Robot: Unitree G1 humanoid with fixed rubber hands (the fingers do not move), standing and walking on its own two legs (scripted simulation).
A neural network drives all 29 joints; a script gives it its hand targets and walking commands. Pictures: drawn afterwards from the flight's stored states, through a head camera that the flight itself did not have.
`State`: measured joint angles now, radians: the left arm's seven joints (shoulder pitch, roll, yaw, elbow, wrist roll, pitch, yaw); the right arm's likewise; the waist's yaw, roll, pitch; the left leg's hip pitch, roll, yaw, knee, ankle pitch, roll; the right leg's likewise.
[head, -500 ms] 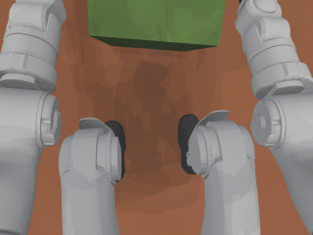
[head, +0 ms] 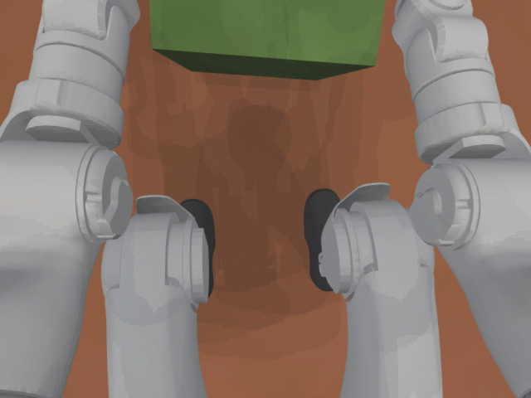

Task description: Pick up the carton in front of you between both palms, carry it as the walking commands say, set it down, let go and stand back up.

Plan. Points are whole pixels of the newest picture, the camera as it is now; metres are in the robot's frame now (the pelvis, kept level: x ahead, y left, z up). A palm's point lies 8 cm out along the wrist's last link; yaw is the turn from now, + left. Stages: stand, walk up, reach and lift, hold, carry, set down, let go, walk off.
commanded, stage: reach and lift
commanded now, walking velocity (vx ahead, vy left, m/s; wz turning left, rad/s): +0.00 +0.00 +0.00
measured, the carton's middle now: out of the picture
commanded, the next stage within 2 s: none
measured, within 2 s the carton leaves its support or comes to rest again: leaves its support in 0.14 s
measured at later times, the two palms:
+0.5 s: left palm out of the picture +0.52 +0.15 +0.01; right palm out of the picture +0.50 -0.15 +0.01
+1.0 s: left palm out of the picture +0.47 +0.15 +0.15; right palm out of the picture +0.47 -0.15 +0.15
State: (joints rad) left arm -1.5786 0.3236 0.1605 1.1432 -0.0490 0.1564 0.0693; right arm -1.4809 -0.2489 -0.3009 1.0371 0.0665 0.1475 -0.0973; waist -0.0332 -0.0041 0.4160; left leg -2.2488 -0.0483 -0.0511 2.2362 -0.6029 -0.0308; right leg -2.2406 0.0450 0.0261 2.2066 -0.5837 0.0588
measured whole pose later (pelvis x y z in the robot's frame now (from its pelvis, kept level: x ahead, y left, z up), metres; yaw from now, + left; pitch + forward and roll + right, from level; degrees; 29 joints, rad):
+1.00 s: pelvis +0.02 +0.00 +0.19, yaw +2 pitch +39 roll +0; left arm -0.89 -0.01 0.39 0.68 0.18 0.39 0.06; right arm -0.86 0.04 -0.44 0.62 -0.18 0.40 -0.08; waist -0.02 0.01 -0.21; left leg -1.74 -0.11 -0.11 1.56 -0.50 -0.06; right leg -1.74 0.10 0.11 1.55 -0.49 0.07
